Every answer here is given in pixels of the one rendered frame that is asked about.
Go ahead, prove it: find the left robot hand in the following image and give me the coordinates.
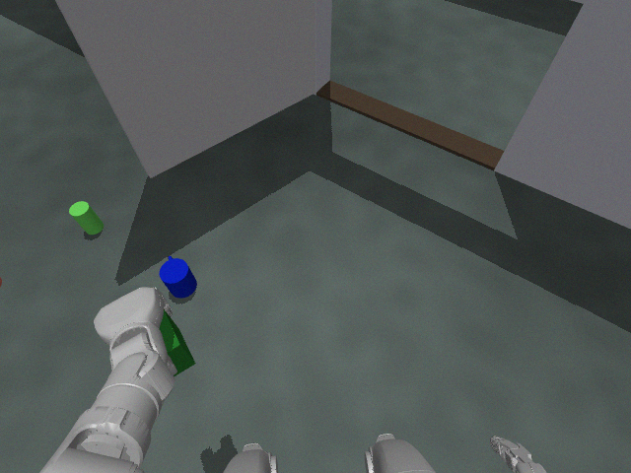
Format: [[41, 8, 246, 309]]
[[94, 287, 177, 375]]

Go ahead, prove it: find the left robot arm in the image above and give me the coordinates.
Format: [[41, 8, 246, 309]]
[[39, 322, 175, 473]]

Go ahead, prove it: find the right robot hand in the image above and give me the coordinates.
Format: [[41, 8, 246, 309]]
[[490, 436, 547, 473]]

